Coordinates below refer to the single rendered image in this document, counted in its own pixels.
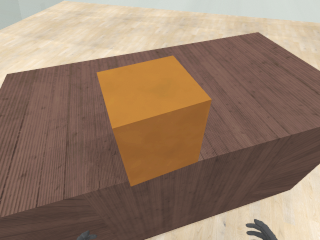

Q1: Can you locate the right robot hand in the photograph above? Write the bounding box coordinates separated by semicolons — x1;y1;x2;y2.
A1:
246;219;278;240

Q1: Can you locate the left robot hand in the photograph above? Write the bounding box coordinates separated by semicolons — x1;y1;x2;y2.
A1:
76;230;97;240

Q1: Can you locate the pedestal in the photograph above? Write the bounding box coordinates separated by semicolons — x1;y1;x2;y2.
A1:
0;32;320;240

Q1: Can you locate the carton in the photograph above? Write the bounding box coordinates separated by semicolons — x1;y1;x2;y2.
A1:
97;55;212;187

